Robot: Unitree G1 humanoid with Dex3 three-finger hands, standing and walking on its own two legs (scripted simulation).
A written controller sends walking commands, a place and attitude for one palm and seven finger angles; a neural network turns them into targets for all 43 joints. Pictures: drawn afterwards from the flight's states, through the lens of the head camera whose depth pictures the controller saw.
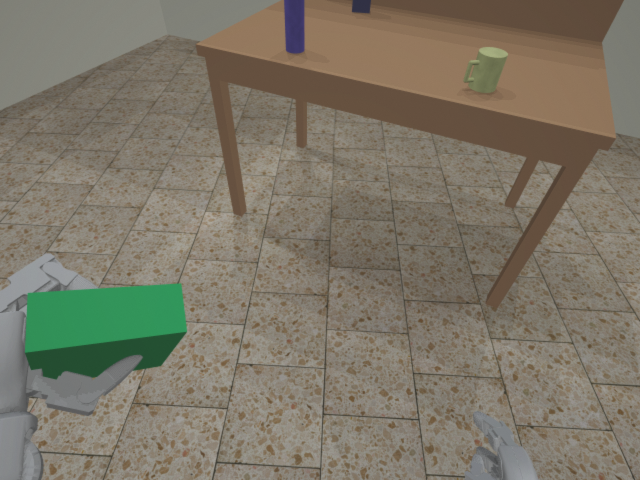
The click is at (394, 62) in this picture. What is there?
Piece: table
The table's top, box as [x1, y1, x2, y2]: [196, 0, 615, 150]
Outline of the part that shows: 196,44 198,55 605,150 609,148 615,138 601,42 376,5 370,5 369,13 357,13 351,11 352,1 346,0 304,0 304,51 295,54 289,53 285,50 283,0 281,0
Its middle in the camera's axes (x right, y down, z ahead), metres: +0.30 -0.66 +1.35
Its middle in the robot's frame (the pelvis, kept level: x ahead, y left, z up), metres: +1.47 -0.22 -0.02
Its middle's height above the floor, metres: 0.75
